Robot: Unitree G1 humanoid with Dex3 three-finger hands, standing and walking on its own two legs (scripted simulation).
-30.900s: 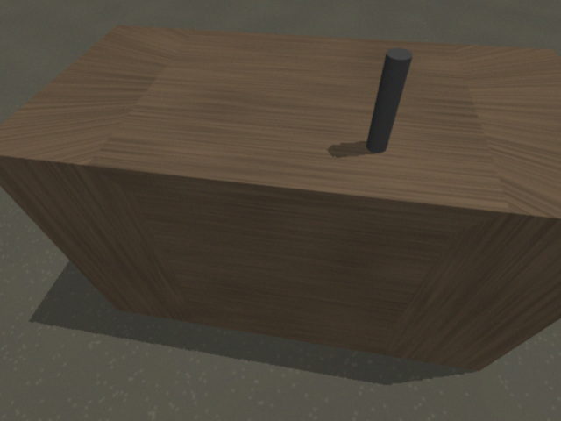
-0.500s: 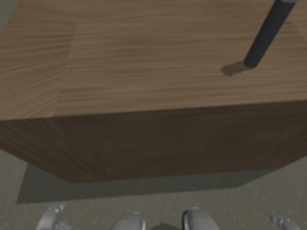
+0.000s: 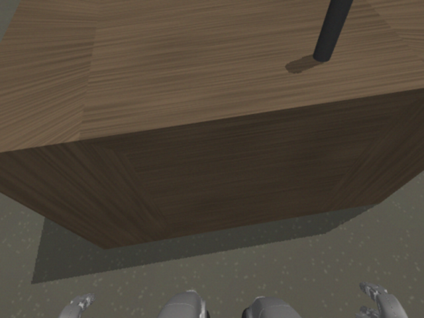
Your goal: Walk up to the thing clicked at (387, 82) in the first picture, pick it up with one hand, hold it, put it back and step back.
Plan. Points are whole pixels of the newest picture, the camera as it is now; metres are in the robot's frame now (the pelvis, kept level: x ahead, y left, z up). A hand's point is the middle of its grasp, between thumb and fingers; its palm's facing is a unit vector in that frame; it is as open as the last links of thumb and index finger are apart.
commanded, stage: step back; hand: right
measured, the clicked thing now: (335, 17) +0.66 -0.26 +0.14
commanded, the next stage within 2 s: none
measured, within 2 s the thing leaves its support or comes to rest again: neither
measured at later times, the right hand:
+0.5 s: hand out of the picture -0.04 -0.25 -0.12, palm faces -0.09 +0.89 -0.44, open 7.4 cm
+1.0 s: hand out of the picture -0.19 -0.30 -0.15, palm faces -0.04 +0.93 -0.38, open 7.4 cm
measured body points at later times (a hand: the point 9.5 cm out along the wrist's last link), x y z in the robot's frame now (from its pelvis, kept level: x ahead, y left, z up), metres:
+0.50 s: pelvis -0.13 +0.02 +0.01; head -0.07 +0.05 +0.46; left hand -0.03 +0.34 -0.12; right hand -0.04 -0.29 -0.09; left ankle -0.10 +0.14 -0.72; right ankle -0.13 -0.13 -0.63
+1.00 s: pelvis -0.28 -0.04 +0.01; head -0.22 -0.06 +0.45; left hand -0.18 +0.28 -0.09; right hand -0.18 -0.35 -0.13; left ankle -0.31 +0.10 -0.66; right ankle -0.25 -0.14 -0.72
